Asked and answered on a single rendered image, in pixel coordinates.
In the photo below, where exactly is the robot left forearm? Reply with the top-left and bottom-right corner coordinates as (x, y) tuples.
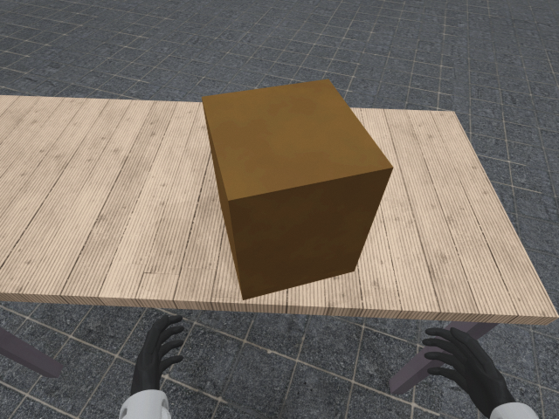
(119, 389), (171, 419)

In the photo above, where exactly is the robot right hand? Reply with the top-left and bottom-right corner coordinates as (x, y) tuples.
(422, 327), (516, 419)

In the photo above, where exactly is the carton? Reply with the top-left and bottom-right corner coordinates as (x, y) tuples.
(202, 79), (393, 300)

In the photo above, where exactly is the robot left hand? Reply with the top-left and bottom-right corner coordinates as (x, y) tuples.
(130, 315), (184, 396)

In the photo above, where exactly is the table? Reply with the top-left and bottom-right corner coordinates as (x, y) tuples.
(0, 95), (559, 395)

